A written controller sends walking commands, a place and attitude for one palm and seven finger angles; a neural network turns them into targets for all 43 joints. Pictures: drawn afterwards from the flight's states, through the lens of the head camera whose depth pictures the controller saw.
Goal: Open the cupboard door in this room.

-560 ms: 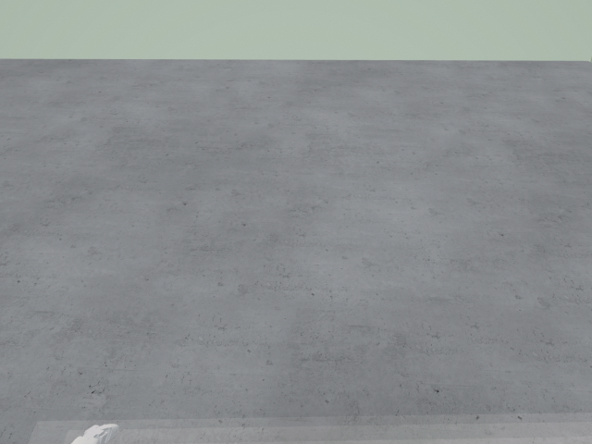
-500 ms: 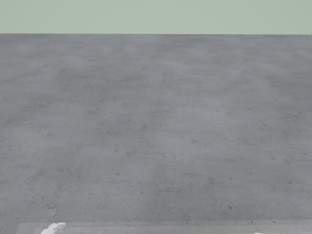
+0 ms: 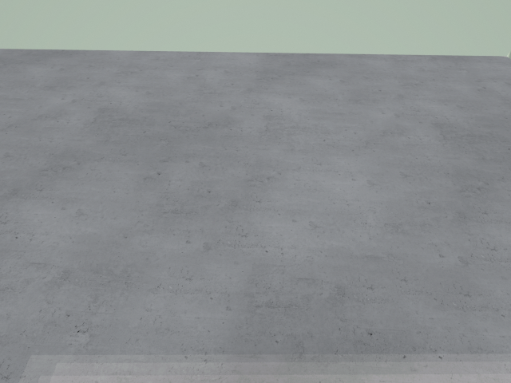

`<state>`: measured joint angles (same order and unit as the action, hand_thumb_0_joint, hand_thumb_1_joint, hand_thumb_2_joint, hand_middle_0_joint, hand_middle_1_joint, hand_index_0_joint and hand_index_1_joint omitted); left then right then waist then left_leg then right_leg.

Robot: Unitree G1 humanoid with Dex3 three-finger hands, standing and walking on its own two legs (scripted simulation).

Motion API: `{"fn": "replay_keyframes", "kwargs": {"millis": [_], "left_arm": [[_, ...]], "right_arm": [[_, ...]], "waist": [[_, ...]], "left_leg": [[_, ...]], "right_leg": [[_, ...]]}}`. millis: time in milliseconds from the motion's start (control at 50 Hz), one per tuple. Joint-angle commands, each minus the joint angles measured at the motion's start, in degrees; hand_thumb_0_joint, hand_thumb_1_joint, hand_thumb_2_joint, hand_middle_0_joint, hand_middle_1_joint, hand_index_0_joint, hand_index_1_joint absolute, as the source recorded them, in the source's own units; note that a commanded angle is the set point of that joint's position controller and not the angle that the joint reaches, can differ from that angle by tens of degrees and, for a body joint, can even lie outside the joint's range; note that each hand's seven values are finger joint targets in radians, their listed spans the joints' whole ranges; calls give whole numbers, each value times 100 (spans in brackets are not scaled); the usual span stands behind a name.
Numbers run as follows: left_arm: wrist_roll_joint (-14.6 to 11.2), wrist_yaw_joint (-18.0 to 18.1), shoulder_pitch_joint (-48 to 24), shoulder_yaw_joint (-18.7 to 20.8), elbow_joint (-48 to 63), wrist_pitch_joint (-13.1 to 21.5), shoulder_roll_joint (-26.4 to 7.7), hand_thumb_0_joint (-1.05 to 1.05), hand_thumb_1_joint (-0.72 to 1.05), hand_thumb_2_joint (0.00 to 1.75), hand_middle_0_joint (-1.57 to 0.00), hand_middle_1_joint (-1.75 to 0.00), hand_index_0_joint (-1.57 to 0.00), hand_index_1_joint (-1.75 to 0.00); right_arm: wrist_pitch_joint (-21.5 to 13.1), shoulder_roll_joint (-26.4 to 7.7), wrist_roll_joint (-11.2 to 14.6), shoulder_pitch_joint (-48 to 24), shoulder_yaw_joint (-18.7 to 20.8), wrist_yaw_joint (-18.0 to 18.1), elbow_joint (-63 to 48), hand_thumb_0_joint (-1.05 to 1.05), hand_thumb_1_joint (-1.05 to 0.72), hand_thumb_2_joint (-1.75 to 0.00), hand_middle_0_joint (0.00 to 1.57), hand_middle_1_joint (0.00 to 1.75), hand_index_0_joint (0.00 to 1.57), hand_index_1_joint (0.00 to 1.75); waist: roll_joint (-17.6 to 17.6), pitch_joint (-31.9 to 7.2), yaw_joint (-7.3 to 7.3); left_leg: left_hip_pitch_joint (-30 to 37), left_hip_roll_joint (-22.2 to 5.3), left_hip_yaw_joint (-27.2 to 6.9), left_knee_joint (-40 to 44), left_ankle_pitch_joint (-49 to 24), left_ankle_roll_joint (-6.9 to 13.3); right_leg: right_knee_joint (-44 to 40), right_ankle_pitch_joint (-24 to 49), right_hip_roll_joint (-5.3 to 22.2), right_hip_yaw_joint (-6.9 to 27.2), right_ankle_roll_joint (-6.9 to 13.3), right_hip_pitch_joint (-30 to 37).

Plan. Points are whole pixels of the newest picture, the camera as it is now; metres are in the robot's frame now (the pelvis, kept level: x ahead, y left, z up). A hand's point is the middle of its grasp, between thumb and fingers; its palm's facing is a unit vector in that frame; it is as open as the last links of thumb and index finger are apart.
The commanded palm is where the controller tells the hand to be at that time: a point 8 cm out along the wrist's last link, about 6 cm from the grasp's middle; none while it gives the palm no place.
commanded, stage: stand and wait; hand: left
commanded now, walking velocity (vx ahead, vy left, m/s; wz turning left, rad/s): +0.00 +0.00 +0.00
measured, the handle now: out of the picture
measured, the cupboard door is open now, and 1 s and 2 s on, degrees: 0 0 0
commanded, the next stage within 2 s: turn or walk to find it in 0.34 s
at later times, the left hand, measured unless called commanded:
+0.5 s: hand out of the picture +0.07 +0.25 -0.16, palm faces -0.01 -0.94 -0.34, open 7.4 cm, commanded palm none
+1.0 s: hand out of the picture +0.01 +0.21 -0.16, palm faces +0.22 -0.93 -0.28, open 7.4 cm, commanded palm none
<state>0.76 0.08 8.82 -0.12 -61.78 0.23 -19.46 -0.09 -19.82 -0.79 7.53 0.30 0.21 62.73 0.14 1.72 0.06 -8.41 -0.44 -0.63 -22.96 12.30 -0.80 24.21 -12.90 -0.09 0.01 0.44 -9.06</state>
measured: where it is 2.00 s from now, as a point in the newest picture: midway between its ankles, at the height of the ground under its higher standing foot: outside the picture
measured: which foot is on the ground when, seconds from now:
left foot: down 0.00-1.00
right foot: down 0.00-0.74, up 0.76-1.00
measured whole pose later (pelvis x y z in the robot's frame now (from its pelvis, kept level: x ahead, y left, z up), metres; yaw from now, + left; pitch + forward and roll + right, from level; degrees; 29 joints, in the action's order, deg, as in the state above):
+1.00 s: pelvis -0.04 -0.01 -0.01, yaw +12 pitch +1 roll +0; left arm 0.3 1.8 10.4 2.1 -52.3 -1.6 -12.4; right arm 2.9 -11.6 -1.2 13.9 2.7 0.2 54.8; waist -1.9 2.5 -1.3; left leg -21.2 4.7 -12.0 -29.9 9.3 -1.2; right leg 35.3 -22.4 -0.5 -0.3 -2.2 -15.5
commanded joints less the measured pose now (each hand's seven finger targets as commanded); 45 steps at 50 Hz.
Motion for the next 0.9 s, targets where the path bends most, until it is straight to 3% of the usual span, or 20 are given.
{"fn": "replay_keyframes", "kwargs": {"millis": [0, 260, 360, 420, 480, 580, 640, 660, 680, 700, 720, 740, 760, 780, 820, 880], "left_arm": [[-28, 44, -364, 221, 393, 136, -1224, 0, 90, 90, -20, -30, -20, -30], [-14, 33, -377, 207, 322, 119, -1231, 0, 90, 90, -20, -30, -20, -30], [-11, 36, -378, 229, 359, 115, -1231, 0, 90, 90, -20, -30, -20, -30], [-10, 73, -220, 216, 392, 28, -956, 0, 90, 90, -20, -30, -20, -30], [-11, 123, 56, 165, 455, -87, -593, 0, 90, 90, -20, -30, -20, -30], [8, 168, 191, 261, 760, -140, -664, 0, 90, 90, -20, -30, -20, -30], [33, 193, 104, 318, 990, -161, -664, 0, 90, 90, -20, -30, -20, -30], [38, 197, 52, 325, 1066, -173, -605, 0, 90, 90, -20, -30, -20, -30], [37, 196, 14, 326, 1130, -186, -515, 0, 90, 90, -20, -30, -20, -30], [20, 195, -29, 323, 1173, -198, -370, 0, 90, 90, -20, -30, -20, -30], [7, 195, -11, 311, 1244, -185, -213, 0, 90, 90, -20, -30, -20, -30], [7, 218, -18, 317, 1280, -176, -165, 0, 90, 90, -20, -30, -20, -30], [3, 225, 1, 334, 1285, -166, -143, 0, 90, 90, -20, -30, -20, -30], [-6, 220, 81, 344, 1258, -151, -81, 0, 90, 90, -20, -30, -20, -30], [-28, 191, 123, 328, 1243, -130, 69, 0, 90, 90, -20, -30, -20, -30], [-67, 183, 272, 334, 1261, -137, 218, 0, 90, 90, -20, -30, -20, -30]], "right_arm": [[-181, -1139, 8, -389, 200, 63, -380, 0, -90, -90, 20, 30, 20, 30], [-179, -1165, 10, -278, 194, 42, -259, 0, -90, -90, 20, 30, 20, 30], [-172, -1170, 4, -273, 210, 30, -285, 0, -90, -90, 20, 30, 20, 30], [-106, -873, -1, -162, 165, 8, -342, 0, -90, -90, 20, 30, 20, 30], [5, -445, -16, 56, 100, -3, -430, 0, -90, -90, 20, 30, 20, 30], [108, -361, -8, 284, 195, -12, -693, 0, -90, -90, 20, 30, 20, 30], [152, -287, -11, 482, 280, -18, -831, 0, -90, -90, 20, 30, 20, 30], [153, -278, -18, 548, 301, -24, -856, 0, -90, -90, 20, 30, 20, 30], [147, -311, -35, 606, 317, -32, -898, 0, -90, -90, 20, 30, 20, 30], [123, -423, -58, 661, 340, -31, -931, 0, -90, -90, 20, 30, 20, 30], [84, -608, -60, 739, 399, -7, -987, 0, -90, -90, 20, 30, 20, 30], [62, -633, -49, 862, 448, 38, -1001, 0, -90, -90, 20, 30, 20, 30], [59, -626, -41, 869, 459, 82, -1014, 0, -90, -90, 20, 30, 20, 30], [65, -556, -48, 771, 464, 109, -1027, 0, -90, -90, 20, 30, 20, 30], [79, -481, -58, 716, 475, 134, -1094, 0, -90, -90, 20, 30, 20, 30], [132, -452, -72, 755, 531, 127, -1107, 0, -90, -90, 20, 30, 20, 30]], "waist": [[35, -281, 5], [30, -106, 1], [47, -134, -2], [-22, -202, 23], [89, -202, 44], [380, -425, 24], [475, -405, -88], [305, -390, -125], [-62, -329, -157], [-640, -220, -192], [-1195, -230, -178], [-1309, -345, -233], [-1169, -412, -186], [-1054, -492, -126], [-865, -598, -125], [-847, -663, -126]], "left_leg": [[4, -565, -483, 363, -531, 243], [-141, -578, -544, 514, -168, 246], [-202, -563, -584, 432, -335, 252], [-455, -555, -645, 235, -532, 243], [-771, -461, -614, -86, -641, 181], [-1034, -271, -573, -838, -732, 175], [-968, -235, -526, -1192, -533, 181], [-932, -290, -673, -1072, -526, 228], [-959, -421, -1005, -781, -594, 322], [-1110, -752, -1758, -190, -697, 534], [-960, -1226, -2678, 344, -1134, 906], [-590, -1419, -3118, 550, -1645, 1218], [-358, -1440, -3112, 429, -1955, 1360], [-179, -1342, -2873, 256, -2155, 1370], [-122, -1159, -2580, 76, -2338, 1312], [-173, -949, -2572, 62, -2153, 1185]], "right_leg": [[-587, 411, 721, 690, 174, -43], [-729, -149, 690, 739, 149, -191], [-643, -81, 706, 672, 140, -176], [-389, 58, 754, 522, 71, -87], [-202, 171, 874, 482, 16, -129], [18, 371, 1257, 488, 215, -225], [172, 215, 1451, 417, 332, -611], [358, 12, 1355, 278, 282, -781], [697, -270, 1093, 32, 142, -933], [1345, -628, 608, -319, -87, -997], [2125, -1125, 163, -469, -242, -1229], [2866, -1865, 115, -136, -227, -1593], [3247, -1961, 170, 108, -211, -1803], [3309, -1866, 205, 204, -221, -1887], [2918, -1775, 162, 142, -268, -1726], [2059, -1551, -11, 34, -283, -1242]]}}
